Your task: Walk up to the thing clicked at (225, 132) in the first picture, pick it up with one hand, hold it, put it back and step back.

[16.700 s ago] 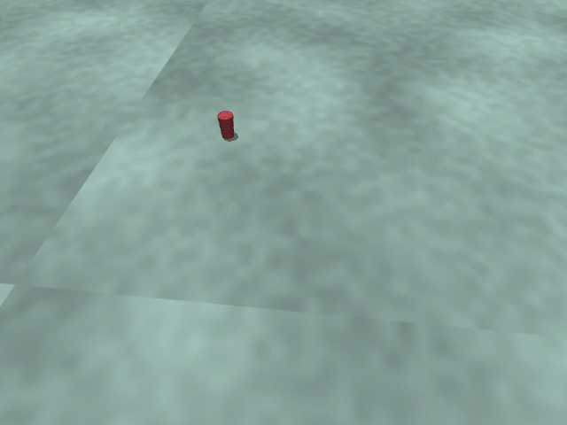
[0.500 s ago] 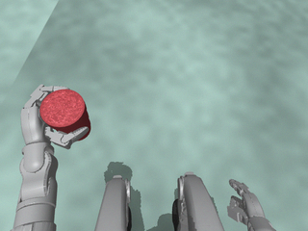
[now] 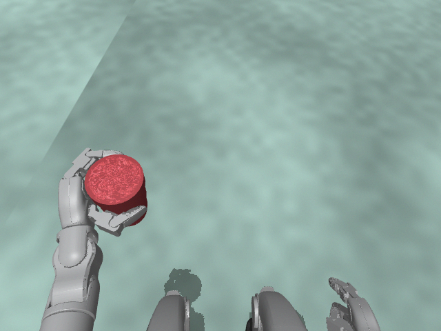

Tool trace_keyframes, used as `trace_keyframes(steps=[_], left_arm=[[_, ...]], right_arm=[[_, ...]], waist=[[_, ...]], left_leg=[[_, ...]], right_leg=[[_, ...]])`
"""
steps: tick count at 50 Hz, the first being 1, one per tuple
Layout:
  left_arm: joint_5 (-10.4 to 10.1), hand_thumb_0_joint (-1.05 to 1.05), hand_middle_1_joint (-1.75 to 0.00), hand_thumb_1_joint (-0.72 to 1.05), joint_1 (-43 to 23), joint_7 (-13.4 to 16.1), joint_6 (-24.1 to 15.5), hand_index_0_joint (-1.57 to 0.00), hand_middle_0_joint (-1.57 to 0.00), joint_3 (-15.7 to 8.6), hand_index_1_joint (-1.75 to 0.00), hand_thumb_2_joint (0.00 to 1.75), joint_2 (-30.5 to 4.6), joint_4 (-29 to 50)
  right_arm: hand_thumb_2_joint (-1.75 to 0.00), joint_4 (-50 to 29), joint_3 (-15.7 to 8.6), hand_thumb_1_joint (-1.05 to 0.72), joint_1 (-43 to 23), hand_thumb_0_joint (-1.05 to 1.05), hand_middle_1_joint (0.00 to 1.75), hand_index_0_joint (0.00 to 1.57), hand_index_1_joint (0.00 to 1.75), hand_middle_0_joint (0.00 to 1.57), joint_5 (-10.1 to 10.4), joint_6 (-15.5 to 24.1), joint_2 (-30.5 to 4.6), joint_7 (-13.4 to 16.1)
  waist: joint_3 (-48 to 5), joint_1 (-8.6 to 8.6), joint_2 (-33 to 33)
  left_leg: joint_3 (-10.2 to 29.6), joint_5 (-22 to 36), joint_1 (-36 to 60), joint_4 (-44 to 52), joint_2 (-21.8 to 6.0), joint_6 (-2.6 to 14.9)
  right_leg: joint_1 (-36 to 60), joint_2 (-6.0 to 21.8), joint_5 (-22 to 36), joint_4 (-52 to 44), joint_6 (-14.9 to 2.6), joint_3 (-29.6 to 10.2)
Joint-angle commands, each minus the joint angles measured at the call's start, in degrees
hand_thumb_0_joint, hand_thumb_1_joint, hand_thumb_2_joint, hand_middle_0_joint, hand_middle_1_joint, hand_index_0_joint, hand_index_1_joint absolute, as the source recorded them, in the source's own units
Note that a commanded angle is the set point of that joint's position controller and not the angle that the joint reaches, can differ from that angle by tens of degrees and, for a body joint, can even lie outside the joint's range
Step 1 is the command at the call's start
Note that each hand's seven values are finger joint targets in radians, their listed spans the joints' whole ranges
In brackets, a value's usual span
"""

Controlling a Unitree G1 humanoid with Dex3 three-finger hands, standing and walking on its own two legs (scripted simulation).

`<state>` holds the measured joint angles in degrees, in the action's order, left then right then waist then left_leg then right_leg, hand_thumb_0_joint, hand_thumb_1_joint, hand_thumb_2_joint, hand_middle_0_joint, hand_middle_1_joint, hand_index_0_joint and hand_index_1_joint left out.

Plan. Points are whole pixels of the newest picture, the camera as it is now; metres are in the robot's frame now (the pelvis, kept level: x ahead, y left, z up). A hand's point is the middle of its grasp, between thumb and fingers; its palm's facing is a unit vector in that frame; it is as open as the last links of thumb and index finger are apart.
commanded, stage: lift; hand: left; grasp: from the side
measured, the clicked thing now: (123, 195) +0.35 +0.18 +0.01
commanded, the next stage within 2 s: hold in 0.64 s
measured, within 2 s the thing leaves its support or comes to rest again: neither
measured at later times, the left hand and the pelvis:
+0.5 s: hand (115, 172) +0.36 +0.17 +0.08, palm faces +0.20 -0.98 -0.02, open 11.3 cm; pelvis +0.02 +0.00 +0.04, yaw +0 degrees
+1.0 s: hand (117, 167) +0.36 +0.16 +0.10, palm faces +0.20 -0.98 -0.01, open 11.3 cm; pelvis +0.03 -0.01 +0.05, yaw +0 degrees
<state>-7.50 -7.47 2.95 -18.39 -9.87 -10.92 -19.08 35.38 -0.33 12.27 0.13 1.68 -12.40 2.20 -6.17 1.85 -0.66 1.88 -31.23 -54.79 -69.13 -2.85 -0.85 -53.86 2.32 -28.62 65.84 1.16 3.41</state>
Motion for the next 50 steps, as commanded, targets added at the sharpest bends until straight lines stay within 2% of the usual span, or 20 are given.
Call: trace_keyframes(steps=[1,2,3,6,13,14,15,17,20,22,23,24,30,32,34,37,40,46,48,50], left_arm=[[-0.6,0.0,-1.33,-0.08,-12.0,0.4,-4.9,-1.24,-1.22,-1.5,-1.33,1.14,-6.0,13.9],[-0.5,0.0,-1.34,-0.05,-12.9,0.4,-4.9,-1.24,-1.22,-1.3,-1.34,1.15,-5.9,13.7],[-0.4,0.0,-1.34,-0.04,-12.4,0.4,-4.8,-1.25,-1.22,-0.5,-1.34,1.16,-5.0,13.0],[-0.2,0.0,-1.34,-0.07,-12.5,0.6,-4.9,-1.24,-1.22,-1.4,-1.34,1.15,-5.9,13.3],[0.1,0.0,-1.33,-0.05,-10.6,0.6,-4.4,-1.23,-1.21,-0.8,-1.33,1.15,-5.1,12.1],[-0.1,0.0,-1.32,-0.04,-12.8,0.7,-4.6,-1.21,-1.19,-0.1,-1.32,1.15,-4.5,13.3],[-0.3,0.0,-1.32,-0.05,-12.8,0.7,-4.7,-1.21,-1.19,-1.4,-1.32,1.15,-5.4,13.4],[0.0,0.0,-1.32,-0.04,-10.6,0.7,-4.3,-1.22,-1.2,-0.8,-1.32,1.15,-4.9,12.1],[0.0,0.0,-1.32,-0.03,-12.3,0.6,-4.7,-1.21,-1.19,-0.2,-1.32,1.16,-4.4,12.5],[-0.1,0.0,-1.32,-0.03,-11.4,0.7,-4.6,-1.2,-1.19,-0.6,-1.32,1.16,-4.4,12.5],[0.0,0.0,-1.31,-0.03,-12.4,0.7,-4.6,-1.21,-1.19,-0.5,-1.32,1.15,-4.7,12.7],[-0.2,0.0,-1.31,-0.04,-12.6,0.7,-4.8,-1.2,-1.18,-1.0,-1.31,1.15,-5.2,13.3],[-0.3,0.0,-1.31,-0.03,-11.5,0.4,-4.9,-1.2,-1.18,-0.2,-1.32,1.15,-4.2,13.2],[-0.4,0.0,-1.31,-0.03,-11.5,0.2,-4.8,-1.2,-1.18,-1.0,-1.31,1.15,-4.9,13.2],[-0.5,0.0,-1.3,-0.03,-12.0,0.0,-4.9,-1.19,-1.17,-0.7,-1.31,1.15,-4.6,13.1],[-0.5,0.0,-1.32,-0.01,-12.0,0.1,-5.2,-1.2,-1.19,-0.8,-1.33,1.17,-4.5,13.4],[-0.7,0.0,-1.28,-0.02,-11.0,0.0,-4.9,-1.2,-1.18,-0.8,-1.28,1.07,-4.1,12.7],[-0.5,0.0,-1.26,0.01,-11.4,0.2,-4.6,-1.18,-1.16,0.0,-1.26,1.05,-3.7,14.0],[-0.5,0.0,-1.26,-0.02,-11.2,0.3,-4.6,-1.18,-1.16,-1.1,-1.26,1.05,-4.7,14.1],[-0.4,0.0,-1.27,-0.01,-11.0,0.3,-4.3,-1.18,-1.17,-0.6,-1.27,1.06,-4.0,12.7]], right_arm=[[-0.9,-6.8,-3.0,-0.93,0.0,0.0,0.3,0.2,0.3,0.2,0.2,2.4,-7.6,0.5],[-0.9,-6.4,-3.1,-0.92,0.6,0.0,0.3,0.2,0.3,0.2,-0.1,2.3,-7.5,0.6],[-0.9,-6.4,-3.2,-0.92,0.5,0.0,0.3,0.2,0.3,0.2,-0.1,2.3,-7.8,0.4],[-0.9,-6.5,-2.9,-0.92,0.2,0.0,0.3,0.2,0.3,0.2,-0.1,2.1,-7.2,0.4],[-0.9,-6.0,-3.0,-0.92,0.8,0.0,0.3,0.2,0.3,0.2,-0.3,1.6,-7.1,0.5],[-0.9,-6.2,-3.0,-0.92,0.2,0.0,0.3,0.2,0.3,0.2,-0.3,1.6,-7.0,0.4],[-0.9,-6.0,-3.0,-0.92,0.6,0.0,0.3,0.2,0.3,0.2,-0.4,1.5,-7.0,0.5],[-0.9,-6.1,-3.1,-0.92,0.5,0.0,0.3,0.2,0.3,0.2,-0.3,1.5,-7.1,0.3],[-0.9,-5.8,-3.2,-0.91,0.2,0.0,0.3,0.2,0.3,0.2,-0.5,1.3,-7.1,0.2],[-0.9,-6.1,-3.2,-0.91,0.5,0.0,0.3,0.2,0.3,0.2,-0.5,1.1,-7.2,0.2],[-0.9,-6.1,-3.1,-0.92,-0.4,0.0,0.3,0.2,0.3,0.2,-0.3,1.1,-7.0,0.2],[-0.9,-6.1,-3.1,-0.92,0.2,0.0,0.3,0.2,0.3,0.2,-0.5,1.0,-6.8,0.2],[-0.9,-6.0,-3.2,-0.92,0.2,0.0,0.3,0.2,0.3,0.2,-0.4,0.8,-7.0,-0.1],[-0.9,-5.6,-3.1,-0.92,0.2,0.0,0.3,0.2,0.3,0.2,-0.4,0.7,-6.9,-0.1],[-0.9,-6.0,-3.3,-0.92,-0.6,0.0,0.3,0.2,0.3,0.2,-0.4,0.7,-7.1,-0.1],[-0.9,-6.0,-3.3,-0.92,-0.8,0.0,0.3,0.2,0.3,0.2,-0.3,0.6,-7.1,-0.3],[-0.9,-6.3,-3.3,-0.93,-0.9,0.0,0.3,0.2,0.3,0.2,-0.3,0.5,-7.1,-0.3],[-0.9,-5.9,-3.2,-0.93,-0.5,0.0,0.3,0.2,0.3,0.2,-0.4,0.4,-7.0,-0.2],[-0.9,-5.8,-3.1,-0.93,-0.6,0.0,0.3,0.2,0.3,0.2,-0.3,0.4,-6.9,-0.2],[-0.9,-5.8,-3.3,-0.93,-0.8,0.0,0.3,0.2,0.3,0.2,-0.3,0.2,-7.0,-0.2]], waist=[[-19.0,-0.21,-1.7],[-19.4,0.51,-2.2],[-18.1,0.4,-2.1],[-17.4,-0.34,-1.3],[-16.7,-0.35,-1.0],[-15.9,0.05,-0.8],[-17.3,-0.24,-1.1],[-15.9,-0.6,-1.0],[-14.5,-0.06,-1.3],[-16.1,-0.33,-0.7],[-13.9,-0.52,-0.5],[-16.0,-0.31,-0.7],[-15.5,-0.3,-0.8],[-15.4,-0.27,-0.8],[-13.5,-0.24,-0.1],[-13.8,-0.65,-1.3],[-14.3,-0.64,0.4],[-14.5,-0.2,0.7],[-14.7,-0.77,-0.3],[-13.2,-0.49,0.7]], left_leg=[[-0.2,14.0,14.4,13.2,2.1,1.08],[0.0,15.5,15.6,13.5,1.9,1.02],[0.4,15.7,16.5,14.5,1.8,0.75],[-0.1,15.6,16.3,15.5,2.0,0.98],[-0.6,18.7,19.8,17.8,1.9,0.78],[-0.8,17.9,20.0,18.1,1.9,0.86],[-0.7,19.1,20.3,18.1,1.9,0.85],[-0.7,19.9,21.3,19.1,1.8,0.68],[-0.5,20.2,22.4,20.0,1.8,0.59],[-0.8,20.9,23.0,20.1,1.8,0.68],[-1.1,19.2,22.3,20.6,2.0,0.8],[-1.3,20.4,22.8,20.2,2.0,0.87],[-1.3,23.4,25.5,21.3,1.8,0.64],[-1.6,24.2,25.4,21.3,1.9,0.75],[-1.6,21.3,24.7,22.1,2.0,0.88],[-1.5,21.5,25.7,22.8,2.0,0.57],[-1.9,21.5,25.4,23.0,2.1,0.84],[-2.2,24.1,27.3,23.1,2.1,0.84],[-2.2,25.0,27.8,23.5,2.1,0.79],[-2.1,23.7,27.4,23.9,2.0,0.9]], right_leg=[[15.0,-2.2,14.8,-10.8,-1.82,-0.6],[15.2,-2.4,16.1,-11.0,-1.92,-0.4],[14.5,-2.5,15.7,-11.2,-2.06,0.1],[17.6,-2.4,16.0,-13.0,-1.83,-0.3],[21.3,-2.5,18.9,-15.3,-1.8,-0.4],[21.2,-2.5,18.5,-15.8,-1.72,-0.5],[22.5,-2.5,19.5,-16.0,-1.74,-0.5],[22.6,-2.5,19.9,-16.2,-1.82,-0.3],[22.4,-2.6,19.9,-16.8,-1.89,-0.1],[24.1,-2.5,21.0,-17.5,-1.75,-0.3],[24.0,-2.4,19.7,-18.4,-1.61,-0.5],[25.4,-2.4,21.2,-18.5,-1.49,-0.8],[26.5,-2.6,23.7,-18.9,-1.59,-0.4],[27.5,-2.4,25.1,-19.4,-1.39,-0.7],[26.6,-2.5,22.3,-20.2,-1.36,-0.6],[27.0,-2.5,21.7,-20.2,-1.62,-0.5],[28.9,-2.4,22.6,-21.1,-1.28,-0.8],[30.5,-2.4,25.7,-21.7,-1.05,-0.9],[30.8,-2.3,26.4,-21.7,-1.17,-0.9],[30.2,-2.4,25.2,-22.3,-1.05,-0.8]])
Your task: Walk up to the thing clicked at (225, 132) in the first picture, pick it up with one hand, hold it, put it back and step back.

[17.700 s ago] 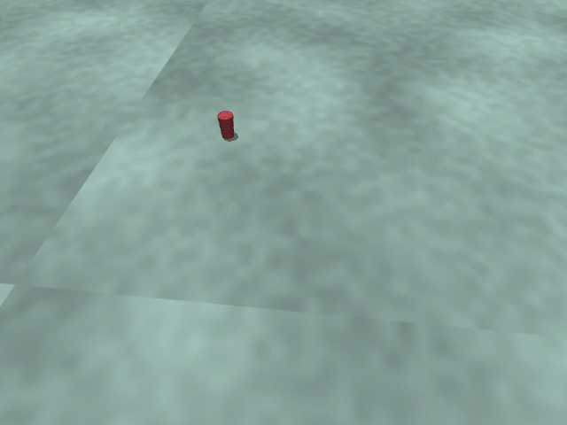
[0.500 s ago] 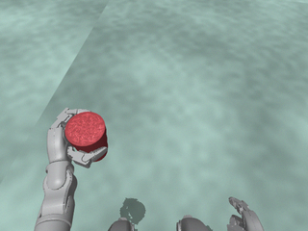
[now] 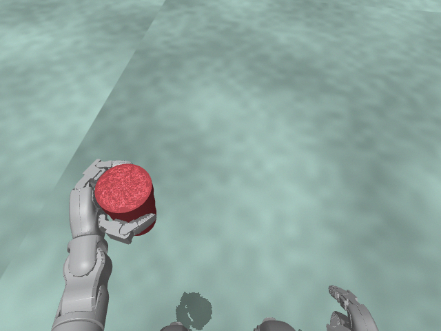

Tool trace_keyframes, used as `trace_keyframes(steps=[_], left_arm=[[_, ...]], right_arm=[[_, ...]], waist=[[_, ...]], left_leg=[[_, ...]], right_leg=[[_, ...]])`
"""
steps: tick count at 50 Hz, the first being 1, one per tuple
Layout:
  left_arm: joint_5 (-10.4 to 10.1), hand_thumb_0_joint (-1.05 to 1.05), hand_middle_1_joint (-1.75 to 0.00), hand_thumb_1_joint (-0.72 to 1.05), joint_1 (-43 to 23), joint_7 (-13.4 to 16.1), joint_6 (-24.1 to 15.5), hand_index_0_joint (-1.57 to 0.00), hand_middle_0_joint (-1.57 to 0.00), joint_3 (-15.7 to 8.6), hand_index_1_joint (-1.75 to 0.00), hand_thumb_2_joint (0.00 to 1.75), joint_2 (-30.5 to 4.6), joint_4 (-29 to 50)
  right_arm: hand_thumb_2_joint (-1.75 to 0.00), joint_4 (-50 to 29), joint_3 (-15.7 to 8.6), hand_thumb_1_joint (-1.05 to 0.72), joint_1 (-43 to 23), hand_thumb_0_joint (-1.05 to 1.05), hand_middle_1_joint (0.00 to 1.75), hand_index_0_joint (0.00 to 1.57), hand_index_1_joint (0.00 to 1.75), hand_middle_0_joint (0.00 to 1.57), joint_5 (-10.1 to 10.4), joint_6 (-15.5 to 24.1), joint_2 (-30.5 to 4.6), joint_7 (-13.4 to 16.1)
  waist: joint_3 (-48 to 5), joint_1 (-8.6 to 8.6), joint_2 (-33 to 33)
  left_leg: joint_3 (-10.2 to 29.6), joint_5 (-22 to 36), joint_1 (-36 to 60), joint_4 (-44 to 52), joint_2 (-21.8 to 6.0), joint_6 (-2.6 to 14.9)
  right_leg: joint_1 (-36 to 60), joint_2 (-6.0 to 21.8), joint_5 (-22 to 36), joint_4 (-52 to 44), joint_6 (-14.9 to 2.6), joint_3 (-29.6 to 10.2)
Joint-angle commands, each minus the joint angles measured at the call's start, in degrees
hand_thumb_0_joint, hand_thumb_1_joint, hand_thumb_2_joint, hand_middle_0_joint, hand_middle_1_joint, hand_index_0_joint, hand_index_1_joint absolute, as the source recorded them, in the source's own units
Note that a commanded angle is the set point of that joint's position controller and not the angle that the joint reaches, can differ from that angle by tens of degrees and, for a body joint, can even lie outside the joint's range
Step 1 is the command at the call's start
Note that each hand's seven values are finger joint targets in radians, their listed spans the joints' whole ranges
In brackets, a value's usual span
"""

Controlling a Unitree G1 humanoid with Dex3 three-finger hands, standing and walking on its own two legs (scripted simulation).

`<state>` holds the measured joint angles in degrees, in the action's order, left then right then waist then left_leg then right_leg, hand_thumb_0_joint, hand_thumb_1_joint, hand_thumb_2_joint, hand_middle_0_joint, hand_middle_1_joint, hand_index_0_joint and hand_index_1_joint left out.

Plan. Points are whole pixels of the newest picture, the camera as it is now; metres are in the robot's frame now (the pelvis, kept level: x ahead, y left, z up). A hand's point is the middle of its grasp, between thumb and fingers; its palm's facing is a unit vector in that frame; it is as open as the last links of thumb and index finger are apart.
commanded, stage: hold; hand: left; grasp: from the side
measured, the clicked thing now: (132, 205) +0.33 +0.16 +0.03
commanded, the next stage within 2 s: none
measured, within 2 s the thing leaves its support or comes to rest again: neither
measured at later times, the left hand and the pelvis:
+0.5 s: hand (121, 200) +0.32 +0.17 +0.06, palm faces +0.19 -0.98 -0.01, open 11.3 cm; pelvis -0.01 +0.00 +0.01, yaw +0 degrees
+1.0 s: hand (122, 199) +0.33 +0.17 +0.06, palm faces +0.19 -0.98 -0.01, open 11.3 cm; pelvis +0.00 +0.00 +0.01, yaw +0 degrees
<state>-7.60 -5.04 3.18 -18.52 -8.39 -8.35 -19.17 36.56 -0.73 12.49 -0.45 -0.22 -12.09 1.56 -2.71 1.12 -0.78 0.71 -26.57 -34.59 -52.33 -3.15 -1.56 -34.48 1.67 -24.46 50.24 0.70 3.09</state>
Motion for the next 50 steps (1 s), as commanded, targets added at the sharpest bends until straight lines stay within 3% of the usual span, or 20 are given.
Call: trace_keyframes(steps=[1,3,8,11,13,16,19,23,31,34,35,37,40,42,43,44,46,47,49,50], left_arm=[[-0.3,0.0,-1.27,0.01,-13.3,0.0,-4.3,-1.18,-1.16,-2.1,-1.27,1.06,-6.4,12.9],[-0.5,0.0,-1.27,0.0,-14.0,0.1,-4.4,-1.19,-1.17,-3.2,-1.27,1.06,-7.3,13.1],[-0.4,0.0,-1.28,0.02,-13.0,-0.2,-3.9,-1.2,-1.18,-1.9,-1.28,1.07,-6.5,13.6],[-0.4,0.0,-1.29,0.05,-13.2,-0.4,-4.0,-1.2,-1.18,-2.9,-1.29,1.09,-7.5,13.8],[-0.8,0.0,-1.29,0.04,-13.4,-0.6,-3.8,-1.21,-1.19,-1.4,-1.29,1.08,-5.7,13.5],[-0.9,0.0,-1.28,0.07,-14.5,-0.6,-3.9,-1.19,-1.18,-2.9,-1.28,1.09,-7.3,14.3],[-0.6,0.0,-1.29,0.08,-14.2,-0.6,-3.9,-1.2,-1.19,-2.3,-1.29,1.09,-6.8,13.9],[-0.7,0.0,-1.3,0.08,-14.2,-0.9,-3.8,-1.21,-1.19,-1.3,-1.3,1.1,-6.2,14.3],[-1.1,0.0,-1.3,0.06,-12.6,-0.9,-3.6,-1.21,-1.19,-2.4,-1.3,1.11,-6.4,13.6],[-0.7,0.0,-1.31,0.07,-11.8,-1.0,-3.6,-1.21,-1.19,-1.0,-1.31,1.11,-5.2,13.0],[-0.8,0.0,-1.3,0.07,-12.8,-0.8,-4.1,-1.2,-1.18,-2.3,-1.3,1.12,-6.6,14.8],[-0.6,0.0,-1.3,0.06,-14.4,-0.9,-4.3,-1.2,-1.18,-1.9,-1.29,1.1,-7.0,16.0],[-0.6,0.0,-1.29,0.07,-15.9,-0.5,-4.2,-1.19,-1.17,-2.8,-1.29,1.11,-7.2,14.6],[-0.6,0.0,-1.28,0.08,-14.2,-0.7,-4.2,-1.19,-1.17,-2.3,-1.28,1.09,-6.2,12.6],[-0.5,0.0,-1.3,0.06,-13.6,-0.8,-4.3,-1.19,-1.18,-3.0,-1.29,1.1,-7.1,12.1],[-0.6,0.0,-1.3,0.09,-11.8,-1.1,-4.2,-1.2,-1.18,-0.8,-1.3,1.12,-4.7,11.5],[-0.6,0.0,-1.32,0.04,-13.0,-1.2,-4.7,-1.22,-1.2,-3.0,-1.32,1.12,-7.4,12.5],[-0.5,0.0,-1.32,0.04,-12.1,-1.5,-4.7,-1.21,-1.19,-1.1,-1.31,1.12,-5.6,11.9],[-0.9,0.0,-1.3,0.08,-13.9,-1.4,-5.1,-1.2,-1.18,-2.8,-1.3,1.12,-7.0,13.1],[-0.7,0.0,-1.3,0.08,-11.4,-1.5,-4.9,-1.2,-1.19,-1.8,-1.3,1.11,-5.9,11.1]], right_arm=[[-0.9,-7.0,-3.0,-0.93,-1.1,0.0,0.3,0.2,0.3,0.2,0.3,2.2,-7.5,0.3],[-0.9,-7.1,-2.8,-0.93,-1.7,0.0,0.3,0.2,0.3,0.2,0.3,2.2,-7.2,0.4],[-0.9,-7.5,-2.8,-0.93,-1.9,0.0,0.3,0.2,0.3,0.2,0.5,2.3,-7.3,0.2],[-0.9,-7.0,-3.1,-0.92,-1.4,0.0,0.3,0.2,0.3,0.2,0.4,2.3,-7.6,0.2],[-0.9,-7.4,-2.6,-0.93,-2.3,0.0,0.3,0.2,0.3,0.2,0.5,2.5,-7.0,0.3],[-0.9,-7.1,-2.8,-0.92,-2.1,0.0,0.3,0.2,0.3,0.2,0.5,2.7,-7.4,0.4],[-0.9,-7.4,-2.7,-0.92,-2.9,0.0,0.3,0.2,0.3,0.2,0.6,2.9,-7.2,0.4],[-0.9,-7.1,-2.8,-0.92,-2.4,0.0,0.3,0.2,0.3,0.2,0.6,3.2,-7.6,0.4],[-0.91,-7.0,-2.7,-0.93,-2.5,0.0,0.3,0.2,0.3,0.2,0.7,3.2,-7.3,0.4],[-0.91,-6.9,-2.8,-0.92,-2.1,0.0,0.3,0.2,0.3,0.2,0.6,3.5,-7.3,0.3],[-0.91,-6.9,-2.8,-0.92,-2.2,0.0,0.3,0.2,0.3,0.2,0.7,3.4,-7.3,0.2],[-0.9,-6.9,-2.8,-0.92,-1.9,0.0,0.3,0.2,0.3,0.2,0.5,3.3,-7.1,0.2],[-0.91,-6.7,-2.8,-0.92,-2.3,0.0,0.3,0.2,0.3,0.2,0.5,3.2,-7.2,0.4],[-0.9,-6.4,-2.8,-0.92,-2.4,0.0,0.3,0.2,0.3,0.2,0.5,3.1,-7.2,0.3],[-0.91,-6.4,-3.2,-0.93,-2.1,0.0,0.3,0.2,0.3,0.2,0.4,3.1,-7.6,0.3],[-0.9,-6.7,-2.9,-0.92,-2.0,0.0,0.3,0.2,0.3,0.2,0.4,3.2,-7.3,0.2],[-0.91,-6.5,-2.9,-0.93,-2.1,0.0,0.3,0.2,0.3,0.2,0.5,3.1,-7.3,0.1],[-0.91,-6.8,-2.8,-0.92,-2.4,0.0,0.3,0.2,0.3,0.2,0.5,3.2,-7.2,0.0],[-0.91,-6.4,-3.2,-0.92,-1.7,0.0,0.3,0.2,0.3,0.2,0.4,3.1,-7.5,-0.1],[-0.91,-6.5,-3.1,-0.92,-1.7,0.0,0.3,0.2,0.3,0.2,0.5,3.1,-7.5,-0.2]], waist=[[-15.9,0.43,1.0],[-15.9,-0.08,0.1],[-15.4,0.17,0.0],[-15.6,0.1,-0.4],[-13.9,0.52,0.4],[-14.6,0.26,0.5],[-13.2,-0.06,0.3],[-14.1,0.48,-0.1],[-14.3,-0.27,0.0],[-14.3,0.06,1.4],[-14.8,-0.41,-0.2],[-17.0,-0.05,-0.2],[-14.1,0.45,0.0],[-12.4,0.22,0.2],[-14.4,0.15,0.4],[-14.7,0.21,1.7],[-14.9,-0.21,-0.4],[-14.1,0.11,0.2],[-15.7,0.0,-1.1],[-15.6,0.1,0.6]], left_leg=[[-1.0,18.3,7.3,7.5,2.4,1.59],[-1.0,16.9,6.8,7.8,2.6,1.58],[-1.1,17.8,8.5,8.8,2.5,1.48],[-0.8,17.7,8.7,9.3,2.4,1.33],[-1.0,16.2,8.8,9.4,2.6,1.55],[-1.1,15.7,8.5,9.6,2.6,1.64],[-1.0,13.0,8.4,10.5,2.6,1.51],[-0.9,14.6,9.6,10.8,2.5,1.4],[-1.0,15.7,9.6,10.9,2.6,1.53],[-0.9,17.3,9.9,10.6,2.5,1.57],[-1.1,17.7,10.3,10.5,2.7,1.5],[-0.9,20.0,11.3,10.1,2.6,1.46],[-1.1,16.9,10.4,10.7,2.6,1.62],[-0.7,15.1,9.6,11.2,2.4,1.44],[-0.8,16.1,10.2,10.7,2.4,1.51],[-0.7,17.3,10.0,10.6,2.5,1.6],[-1.0,18.1,9.9,10.3,2.7,1.6],[-1.0,18.1,10.3,10.5,2.7,1.55],[-0.7,19.1,10.4,10.1,2.5,1.35],[-0.7,19.9,10.3,10.0,2.5,1.45]], right_leg=[[10.7,-1.7,20.2,-6.8,-0.62,-0.4],[11.1,-1.6,18.7,-7.5,-0.53,-0.5],[11.5,-1.9,19.3,-7.8,-0.7,-0.3],[11.6,-2.0,18.7,-7.9,-0.89,0.0],[11.2,-1.9,17.7,-8.9,-0.61,-0.2],[11.6,-1.7,17.5,-9.2,-0.56,-0.4],[10.8,-1.7,14.3,-9.7,-0.77,-0.2],[11.8,-1.9,15.8,-9.5,-0.78,0.0],[12.2,-1.7,17.0,-9.9,-0.74,-0.3],[12.9,-1.7,18.7,-9.5,-0.68,-0.1],[12.5,-1.6,19.0,-9.6,-0.75,-0.2],[13.9,-1.8,21.1,-9.3,-0.7,-0.2],[11.9,-1.5,18.6,-10.1,-0.51,-0.4],[11.0,-1.8,16.2,-9.9,-0.82,0.0],[11.9,-1.7,17.2,-10.0,-0.63,-0.1],[12.9,-1.7,18.6,-9.5,-0.65,-0.1],[13.2,-1.5,19.5,-9.5,-0.67,-0.4],[12.6,-1.6,19.5,-9.5,-0.68,-0.2],[12.7,-1.8,19.9,-9.1,-0.83,-0.1],[13.3,-1.8,20.9,-8.9,-0.79,0.0]])
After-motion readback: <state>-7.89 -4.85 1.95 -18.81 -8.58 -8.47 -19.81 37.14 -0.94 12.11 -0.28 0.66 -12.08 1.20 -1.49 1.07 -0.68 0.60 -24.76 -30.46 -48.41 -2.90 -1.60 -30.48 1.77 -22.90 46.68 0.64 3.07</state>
